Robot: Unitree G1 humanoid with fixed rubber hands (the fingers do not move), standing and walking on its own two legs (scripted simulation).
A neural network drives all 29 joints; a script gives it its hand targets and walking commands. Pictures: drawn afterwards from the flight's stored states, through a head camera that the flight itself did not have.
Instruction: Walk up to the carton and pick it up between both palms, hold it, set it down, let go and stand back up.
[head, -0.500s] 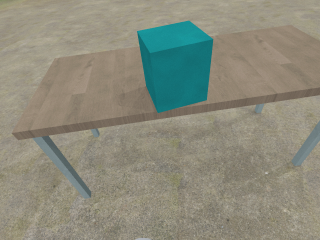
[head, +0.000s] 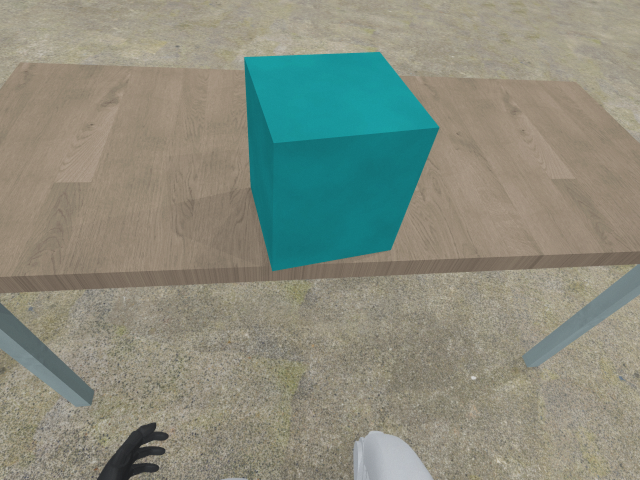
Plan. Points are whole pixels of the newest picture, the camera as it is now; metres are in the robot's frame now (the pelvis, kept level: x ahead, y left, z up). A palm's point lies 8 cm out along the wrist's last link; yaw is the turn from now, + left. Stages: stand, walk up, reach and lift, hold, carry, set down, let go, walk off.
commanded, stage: walk up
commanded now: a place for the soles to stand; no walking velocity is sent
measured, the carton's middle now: (325, 163) +0.56 +0.01 +0.07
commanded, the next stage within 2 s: none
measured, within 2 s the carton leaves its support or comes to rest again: neither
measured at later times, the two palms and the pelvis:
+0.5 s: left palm out of the picture +0.09 +0.26 -0.08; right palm (543, 458) +0.18 -0.31 -0.11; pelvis +0.01 -0.05 -0.02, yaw +8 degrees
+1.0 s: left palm out of the picture +0.11 +0.23 -0.07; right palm out of the picture +0.14 -0.27 -0.09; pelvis +0.01 -0.03 +0.01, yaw +5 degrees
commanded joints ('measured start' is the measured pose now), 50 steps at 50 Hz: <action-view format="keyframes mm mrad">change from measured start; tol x32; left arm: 1 96 9 1 -47 -25 -15 2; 50 71 17 15 -37 -35 -89 48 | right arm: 1 -139 -208 -45 -114 15 -15 11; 50 -136 -167 2 -43 43 21 70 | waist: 1 73 445 -63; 15 36 -146 -119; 24 -34 -101 -178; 26 -77 306 -145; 50 44 139 -93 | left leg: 1 -107 148 -121 -191 591 206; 9 -200 -73 -119 516 -396 -20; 24 163 -46 7 -77 -57 62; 28 -204 272 -591 -449 -483 293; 35 137 139 -262 -215 375 203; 42 -18 -11 -45 -33 -134 14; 50 -34 101 -181 -316 -26 79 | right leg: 1 195 -30 33 -266 150 -5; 6 542 51 -63 -624 470 -17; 10 264 -364 482 -837 341 -344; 23 245 -249 216 -769 -9 -193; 29 10 41 67 -142 -152 -39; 39 397 46 45 -771 275 -53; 42 321 -222 435 -797 80 -230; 50 336 25 140 -681 181 -75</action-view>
